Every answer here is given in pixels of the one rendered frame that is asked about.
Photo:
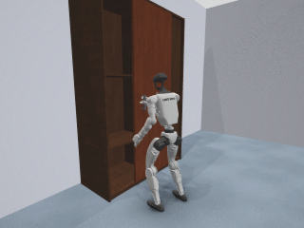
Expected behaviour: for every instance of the robot left shin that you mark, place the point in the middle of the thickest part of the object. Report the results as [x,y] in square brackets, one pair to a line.
[153,183]

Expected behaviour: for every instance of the wardrobe door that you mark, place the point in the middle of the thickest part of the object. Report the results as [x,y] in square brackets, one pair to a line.
[151,47]
[176,64]

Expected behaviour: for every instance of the left robot forearm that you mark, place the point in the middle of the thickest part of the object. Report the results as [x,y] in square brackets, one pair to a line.
[145,129]

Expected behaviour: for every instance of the robot left hand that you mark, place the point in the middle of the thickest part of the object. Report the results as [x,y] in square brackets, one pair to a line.
[136,140]

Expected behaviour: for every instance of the humanoid robot head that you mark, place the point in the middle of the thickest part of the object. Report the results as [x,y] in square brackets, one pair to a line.
[160,78]

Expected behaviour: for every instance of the robot left upper arm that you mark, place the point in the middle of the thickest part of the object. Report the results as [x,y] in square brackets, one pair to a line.
[151,108]

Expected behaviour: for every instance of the robot right hand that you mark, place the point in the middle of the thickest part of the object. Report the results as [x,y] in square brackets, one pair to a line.
[144,102]

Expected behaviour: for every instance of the robot right upper arm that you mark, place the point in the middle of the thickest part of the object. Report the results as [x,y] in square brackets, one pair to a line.
[177,97]

